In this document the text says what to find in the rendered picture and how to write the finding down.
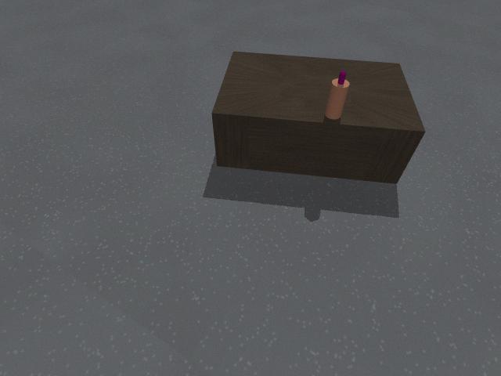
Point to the bottle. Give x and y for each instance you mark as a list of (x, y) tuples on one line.
[(338, 92)]

